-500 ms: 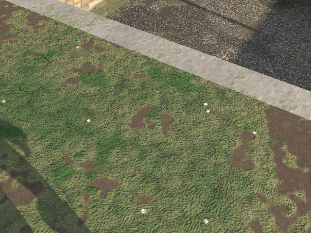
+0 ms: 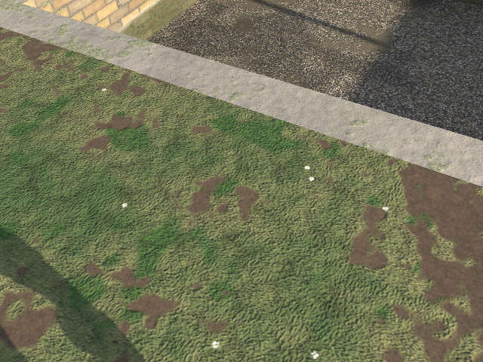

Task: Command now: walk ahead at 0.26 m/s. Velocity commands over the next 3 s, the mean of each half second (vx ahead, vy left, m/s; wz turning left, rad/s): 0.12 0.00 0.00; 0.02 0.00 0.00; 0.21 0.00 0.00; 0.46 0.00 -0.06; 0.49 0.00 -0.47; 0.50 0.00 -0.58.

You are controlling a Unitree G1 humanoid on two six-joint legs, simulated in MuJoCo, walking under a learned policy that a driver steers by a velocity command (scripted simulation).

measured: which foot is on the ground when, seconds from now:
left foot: down 0.00-0.06, up 0.08-0.38, down 0.40-1.00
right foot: up 0.00-0.04, down 0.06-1.00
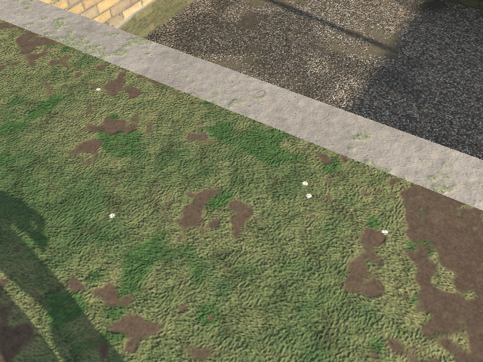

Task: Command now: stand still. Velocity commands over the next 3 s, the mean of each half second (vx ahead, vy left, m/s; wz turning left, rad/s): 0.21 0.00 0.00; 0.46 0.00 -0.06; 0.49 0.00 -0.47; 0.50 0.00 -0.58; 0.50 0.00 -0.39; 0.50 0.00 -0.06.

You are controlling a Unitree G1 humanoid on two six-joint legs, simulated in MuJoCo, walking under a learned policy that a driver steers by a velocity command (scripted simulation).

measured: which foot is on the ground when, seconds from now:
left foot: down 0.00-0.16, up 0.18-0.42, down 0.44-0.96, up 0.98-1.00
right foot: down 0.00-0.44, up 0.46-0.94, down 0.96-1.00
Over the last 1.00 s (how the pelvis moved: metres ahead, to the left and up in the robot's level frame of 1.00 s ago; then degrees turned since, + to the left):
0.10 -0.04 0.00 0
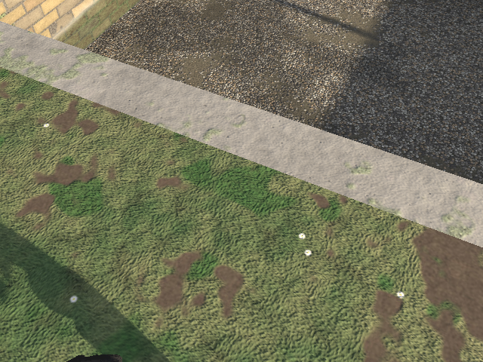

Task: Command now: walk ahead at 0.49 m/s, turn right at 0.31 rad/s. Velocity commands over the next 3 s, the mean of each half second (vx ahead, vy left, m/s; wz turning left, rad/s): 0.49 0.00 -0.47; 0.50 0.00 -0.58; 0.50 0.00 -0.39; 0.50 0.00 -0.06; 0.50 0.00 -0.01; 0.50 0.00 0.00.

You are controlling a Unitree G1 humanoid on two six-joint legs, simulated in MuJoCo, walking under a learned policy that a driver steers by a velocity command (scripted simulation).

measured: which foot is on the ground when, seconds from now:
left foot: up 0.00-0.46, down 0.48-1.00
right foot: down 0.00-0.48, up 0.50-1.00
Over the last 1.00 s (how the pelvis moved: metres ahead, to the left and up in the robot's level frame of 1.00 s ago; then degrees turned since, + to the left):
0.35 0.03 -0.03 -3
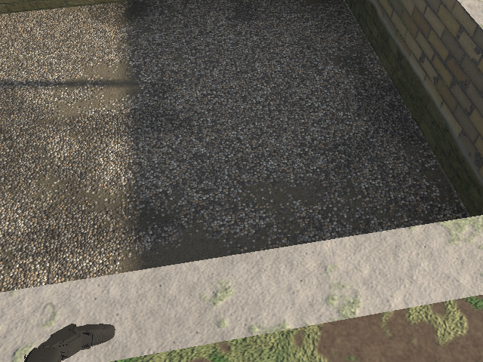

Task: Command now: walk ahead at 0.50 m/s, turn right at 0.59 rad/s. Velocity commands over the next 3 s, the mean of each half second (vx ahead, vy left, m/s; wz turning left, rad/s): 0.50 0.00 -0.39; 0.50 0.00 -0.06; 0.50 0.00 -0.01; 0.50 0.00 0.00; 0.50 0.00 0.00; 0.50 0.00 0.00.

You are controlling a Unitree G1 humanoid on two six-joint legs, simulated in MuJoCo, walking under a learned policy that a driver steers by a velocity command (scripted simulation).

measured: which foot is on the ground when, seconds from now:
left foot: down 0.00-0.02, up 0.04-0.44, down 0.46-0.88, up 0.90-1.00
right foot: up 0.00-0.00, down 0.02-0.50, up 0.52-0.86, down 0.88-1.00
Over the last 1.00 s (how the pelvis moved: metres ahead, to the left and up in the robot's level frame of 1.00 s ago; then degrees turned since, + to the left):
0.52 -0.09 0.01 -34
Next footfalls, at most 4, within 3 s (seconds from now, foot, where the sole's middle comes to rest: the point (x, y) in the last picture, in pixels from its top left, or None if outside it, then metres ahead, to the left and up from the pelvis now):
0.02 right None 0.16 -0.09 -0.76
0.46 left None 0.42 0.08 -0.76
0.88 right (299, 344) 0.48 -0.16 -0.76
1.28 left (232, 321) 0.56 0.01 -0.76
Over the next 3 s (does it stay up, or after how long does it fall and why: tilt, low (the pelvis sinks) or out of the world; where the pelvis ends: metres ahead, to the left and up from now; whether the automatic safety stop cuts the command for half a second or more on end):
stays up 0.55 -0.10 0.00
